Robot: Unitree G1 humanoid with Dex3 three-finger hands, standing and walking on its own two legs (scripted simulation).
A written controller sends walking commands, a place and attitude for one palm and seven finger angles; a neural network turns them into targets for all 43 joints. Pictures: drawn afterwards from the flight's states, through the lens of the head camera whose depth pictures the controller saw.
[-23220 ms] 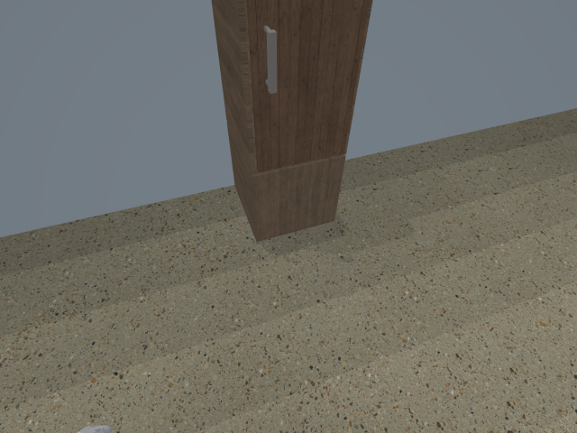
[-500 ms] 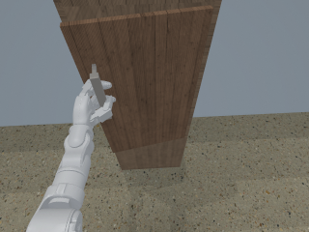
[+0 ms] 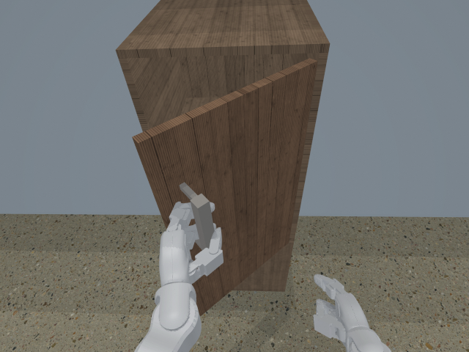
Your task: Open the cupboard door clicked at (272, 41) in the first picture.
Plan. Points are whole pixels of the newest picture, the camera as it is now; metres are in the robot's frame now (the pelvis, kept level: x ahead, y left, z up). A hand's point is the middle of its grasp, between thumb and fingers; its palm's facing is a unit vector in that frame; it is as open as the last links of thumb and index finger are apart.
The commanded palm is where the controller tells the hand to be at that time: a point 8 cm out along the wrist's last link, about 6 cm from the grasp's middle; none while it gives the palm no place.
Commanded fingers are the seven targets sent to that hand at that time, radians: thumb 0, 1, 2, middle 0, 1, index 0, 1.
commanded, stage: pull the door open along its arc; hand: left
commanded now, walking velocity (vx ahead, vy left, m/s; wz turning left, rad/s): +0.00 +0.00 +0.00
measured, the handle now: (199, 225) +0.31 +0.07 +0.08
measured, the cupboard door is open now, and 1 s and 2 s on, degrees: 42 37 36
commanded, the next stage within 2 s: open thumb and fingers to let go in 1.50 s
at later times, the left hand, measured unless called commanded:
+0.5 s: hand (212, 240) +0.28 +0.04 +0.09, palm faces +0.34 -0.94 -0.05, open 6.8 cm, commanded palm +0.24 +0.08 +0.09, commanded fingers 0.00 0.90 0.90 -0.40 -1.35 -0.40 -1.35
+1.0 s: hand (208, 241) +0.28 +0.05 +0.09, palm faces +0.22 -0.98 -0.03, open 6.8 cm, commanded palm +0.21 +0.08 +0.09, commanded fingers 0.00 0.90 0.90 -0.40 -1.35 -0.40 -1.35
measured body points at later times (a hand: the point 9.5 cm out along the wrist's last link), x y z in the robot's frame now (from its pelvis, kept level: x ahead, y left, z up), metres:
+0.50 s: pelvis -0.04 -0.02 +0.00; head -0.03 -0.06 +0.45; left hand +0.26 +0.09 +0.09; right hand +0.13 -0.23 -0.12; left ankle -0.03 +0.14 -0.72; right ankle -0.02 -0.06 -0.72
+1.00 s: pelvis -0.04 +0.03 +0.00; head -0.05 +0.01 +0.45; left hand +0.26 +0.10 +0.09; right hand +0.14 -0.17 -0.10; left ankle -0.03 +0.14 -0.72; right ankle -0.02 -0.06 -0.72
